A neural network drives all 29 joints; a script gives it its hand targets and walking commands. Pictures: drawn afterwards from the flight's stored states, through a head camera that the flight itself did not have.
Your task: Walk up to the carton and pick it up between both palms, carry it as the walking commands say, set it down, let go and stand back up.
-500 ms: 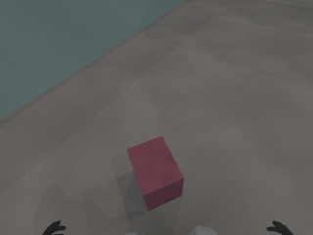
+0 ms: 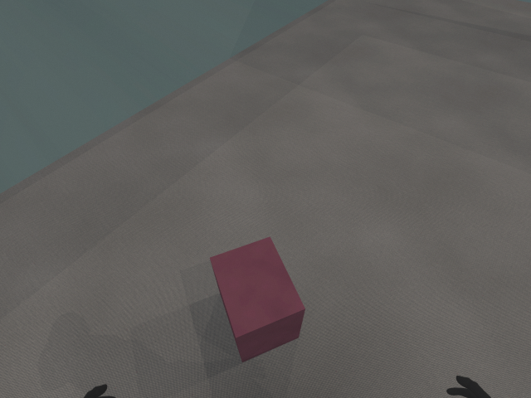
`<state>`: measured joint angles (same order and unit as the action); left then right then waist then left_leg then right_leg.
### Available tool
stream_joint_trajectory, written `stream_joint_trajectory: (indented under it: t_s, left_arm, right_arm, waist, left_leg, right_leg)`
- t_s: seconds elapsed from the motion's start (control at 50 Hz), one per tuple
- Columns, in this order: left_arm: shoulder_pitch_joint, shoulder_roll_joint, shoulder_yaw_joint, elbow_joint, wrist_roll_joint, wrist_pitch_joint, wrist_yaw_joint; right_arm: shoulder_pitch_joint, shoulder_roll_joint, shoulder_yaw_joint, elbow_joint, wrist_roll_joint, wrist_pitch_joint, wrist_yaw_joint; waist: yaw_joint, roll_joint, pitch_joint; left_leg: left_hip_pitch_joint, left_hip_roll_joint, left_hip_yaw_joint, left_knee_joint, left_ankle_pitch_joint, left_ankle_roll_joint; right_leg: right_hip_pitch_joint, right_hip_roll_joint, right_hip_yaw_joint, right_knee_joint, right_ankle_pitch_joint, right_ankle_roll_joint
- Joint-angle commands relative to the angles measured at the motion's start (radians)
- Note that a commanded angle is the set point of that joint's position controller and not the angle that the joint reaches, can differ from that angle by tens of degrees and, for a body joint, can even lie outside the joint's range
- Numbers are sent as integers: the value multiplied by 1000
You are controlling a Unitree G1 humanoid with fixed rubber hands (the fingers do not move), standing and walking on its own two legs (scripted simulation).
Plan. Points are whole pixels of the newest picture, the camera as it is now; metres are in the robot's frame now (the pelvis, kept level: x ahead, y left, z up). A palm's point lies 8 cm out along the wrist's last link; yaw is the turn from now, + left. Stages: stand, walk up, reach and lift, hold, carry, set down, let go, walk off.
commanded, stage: walk up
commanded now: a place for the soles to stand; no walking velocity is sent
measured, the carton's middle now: (256, 299) +0.51 +0.06 -0.63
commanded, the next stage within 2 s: none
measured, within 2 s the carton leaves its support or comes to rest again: neither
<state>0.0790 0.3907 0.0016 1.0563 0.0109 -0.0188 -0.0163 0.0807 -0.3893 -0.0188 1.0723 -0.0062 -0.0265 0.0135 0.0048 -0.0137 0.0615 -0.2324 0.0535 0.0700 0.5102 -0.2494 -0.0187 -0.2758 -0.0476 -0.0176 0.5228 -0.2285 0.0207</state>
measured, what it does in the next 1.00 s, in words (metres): steps to the right, turning left: right foot, then left foot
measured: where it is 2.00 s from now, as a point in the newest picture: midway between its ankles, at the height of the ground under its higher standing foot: outside the picture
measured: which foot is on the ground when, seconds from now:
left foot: down 0.00-0.30, up 0.32-0.54, down 0.56-1.00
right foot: down 0.00-0.00, up 0.02-0.28, down 0.30-1.00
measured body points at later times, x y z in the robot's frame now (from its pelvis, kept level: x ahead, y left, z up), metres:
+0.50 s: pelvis +0.07 -0.13 -0.02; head +0.10 -0.11 +0.42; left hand +0.12 +0.22 -0.13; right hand +0.19 -0.48 -0.10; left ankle +0.09 -0.03 -0.71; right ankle +0.13 -0.23 -0.74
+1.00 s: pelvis +0.12 -0.18 -0.03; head +0.18 -0.18 +0.42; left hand +0.10 +0.18 -0.10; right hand +0.37 -0.43 -0.14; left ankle +0.11 -0.06 -0.73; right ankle +0.18 -0.29 -0.74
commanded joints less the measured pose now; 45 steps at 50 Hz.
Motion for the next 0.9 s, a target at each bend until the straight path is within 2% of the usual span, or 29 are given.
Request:
stream_joint_trajectory:
  t_s: [0.0, 0.04, 0.06, 0.08, 0.14, 0.18, 0.2, 0.22, 0.24, 0.26, 0.28, 0.3, 0.32, 0.36, 0.42, 0.48, 0.5, 0.52, 0.54, 0.56, 0.62, 0.66, 0.68, 0.7, 0.72, 0.74, 0.76, 0.82, 0.88]
  left_arm:
    - [-98, 261, 109, -219, 65, 62, -59]
    - [-27, 234, 115, -238, 52, 65, -76]
    - [-3, 222, 114, -249, 53, 64, -78]
    - [-12, 217, 119, -261, 51, 66, -82]
    - [-74, 214, 132, -336, 53, 74, -100]
    - [-43, 243, 148, -345, 51, 79, -102]
    - [31, 239, 153, -324, 44, 80, -101]
    - [122, 247, 160, -301, 51, 77, -94]
    - [238, 288, 180, -267, 57, 73, -83]
    - [322, 397, 203, -270, 79, 69, -74]
    - [198, 446, 199, -336, 62, 64, -63]
    - [128, 429, 198, -356, 47, 63, -62]
    - [110, 386, 191, -371, 40, 62, -59]
    - [118, 331, 168, -401, 43, 64, -53]
    - [84, 293, 149, -389, 26, 54, -42]
    - [94, 265, 116, -368, 0, 42, -22]
    - [120, 219, 98, -352, -11, 35, -15]
    - [133, 181, 86, -350, -21, 28, -13]
    - [121, 193, 92, -358, -31, 29, -2]
    - [133, 234, 101, -345, -30, 28, 1]
    - [147, 228, 98, -309, -19, 2, 10]
    - [230, 210, 93, -275, -20, -11, 16]
    - [244, 231, 95, -262, -7, -23, 21]
    - [233, 279, 106, -255, 2, -34, 30]
    - [200, 331, 113, -269, 8, -38, 39]
    - [156, 343, 110, -267, 1, -38, 42]
    - [120, 327, 105, -288, -2, -39, 40]
    - [144, 282, 82, -271, -4, -42, 42]
    - [156, 298, 96, -266, -3, -50, 55]
  right_arm:
    - [258, -427, -148, -23, -7, -60, -81]
    - [183, -383, -151, -71, -14, -71, -94]
    - [204, -359, -146, -84, -18, -73, -99]
    - [220, -351, -149, -94, -18, -75, -96]
    - [240, -369, -157, -123, -31, -70, -96]
    - [207, -389, -155, -144, -26, -68, -99]
    - [161, -391, -153, -158, -28, -64, -100]
    - [132, -368, -139, -169, -26, -60, -102]
    - [144, -306, -113, -187, -32, -51, -107]
    - [177, -233, -92, -213, -28, -47, -111]
    - [196, -278, -92, -234, -3, -37, -120]
    - [243, -324, -109, -209, 0, -36, -123]
    - [280, -330, -112, -177, 4, -40, -120]
    - [320, -313, -109, -167, 5, -44, -104]
    - [395, -286, -111, -153, 1, -49, -83]
    - [367, -253, -108, -185, -9, -53, -56]
    - [347, -269, -114, -209, -24, -54, -55]
    - [289, -328, -117, -240, -37, -60, -59]
    - [211, -354, -107, -279, -24, -61, -58]
    - [180, -337, -105, -293, -12, -58, -59]
    - [201, -269, -92, -263, -9, -52, -58]
    - [117, -266, -84, -284, 6, -37, -49]
    - [105, -250, -78, -290, 13, -27, -42]
    - [112, -223, -70, -295, 19, -19, -36]
    - [128, -216, -74, -305, 16, -9, -29]
    - [144, -232, -88, -289, 11, 1, -28]
    - [178, -240, -98, -277, 4, 8, -23]
    - [113, -243, -103, -281, -6, 9, -7]
    - [91, -225, -96, -298, 3, 19, 5]
  waist:
    - [-78, 42, 14]
    - [-22, 92, -34]
    - [-18, 65, -44]
    - [-33, 102, -51]
    - [-57, 179, -38]
    - [-35, 188, -17]
    - [22, 205, -29]
    - [81, 145, -54]
    - [143, -13, -88]
    - [190, -368, -65]
    - [122, -298, -24]
    - [87, -180, 0]
    - [57, -132, 12]
    - [34, -167, 37]
    - [-4, -181, 5]
    - [-52, -76, -15]
    - [-57, 33, -19]
    - [-41, 239, -2]
    - [-7, 244, 29]
    - [-5, 137, -11]
    - [-6, 165, -47]
    - [45, 194, -95]
    - [61, 132, -98]
    - [49, 25, -103]
    - [15, -43, -82]
    - [-12, -21, -57]
    - [-38, -42, -56]
    - [-19, -53, -44]
    - [-1, -98, -85]
  left_leg:
    - [212, 370, -587, -306, -406, 256]
    - [272, 334, -478, -205, -147, 253]
    - [261, 295, -422, -166, -27, 254]
    - [219, 271, -355, -156, 31, 243]
    - [40, 226, -321, -159, -28, 229]
    - [-76, 209, -292, -111, -32, 213]
    - [-155, 176, -240, -59, -23, 180]
    - [-245, 122, -178, 29, -34, 161]
    - [-346, 47, -114, 236, -117, 135]
    - [-482, -91, -19, 535, -319, 81]
    - [-525, -114, -85, 666, -398, 61]
    - [-479, -51, -116, 723, -348, 63]
    - [-438, -23, -98, 688, -302, 63]
    - [-334, 6, -56, 541, -260, 42]
    - [-166, -20, -5, 392, -217, 32]
    - [61, -67, -24, 157, -82, 74]
    - [86, -5, -184, 37, -179, 115]
    - [41, 187, -534, -132, -172, 186]
    - [0, 306, -668, -174, -74, 253]
    - [34, 298, -601, -105, 82, 298]
    - [41, 219, -425, -3, 410, 273]
    - [-25, 120, -269, 76, 420, 197]
    - [-102, 80, -225, 132, 352, 151]
    - [-120, 12, -162, 221, 267, 105]
    - [-156, -50, -125, 312, 174, 66]
    - [-146, -61, -96, 314, 32, 43]
    - [-93, -46, -109, 290, -87, 60]
    - [-31, -30, -167, 225, 163, 95]
    - [-86, -38, -157, 300, 285, 101]
  right_leg:
    - [-462, -76, 116, 459, -220, -25]
    - [-468, -112, 159, 425, -173, -28]
    - [-449, -93, 137, 391, -193, -23]
    - [-387, -90, 107, 363, -203, -20]
    - [-240, -62, 54, 323, -227, -21]
    - [-145, -52, 21, 286, -183, -28]
    - [-30, -36, -14, 218, -138, -41]
    - [107, -5, -71, 141, -74, -49]
    - [234, 20, -48, 71, -134, -64]
    - [204, -207, 272, -187, -413, -122]
    - [93, -361, 568, -344, -532, -210]
    - [68, -364, 497, -333, -584, -258]
    - [45, -309, 412, -272, -482, -262]
    - [-48, -244, 278, -188, -353, -242]
    - [-127, -263, 220, -126, -243, -261]
    - [-262, -273, 163, 8, -242, -202]
    - [-294, -240, 132, 144, -198, -159]
    - [-353, -113, 36, 341, -218, -78]
    - [-349, -33, 31, 393, -359, -50]
    - [-289, -43, 62, 425, -380, -42]
    - [-195, -54, 41, 342, -324, -56]
    - [-19, -18, -25, 140, -146, -62]
    - [71, -37, -3, 56, 33, -76]
    - [82, -100, 87, 2, 142, -98]
    - [53, -226, 286, -55, 182, -159]
    - [24, -293, 312, -24, 240, -217]
    - [-22, -306, 267, 21, 282, -237]
    - [-98, -181, 112, 48, 171, -134]
    - [-15, -203, 120, 57, 192, -152]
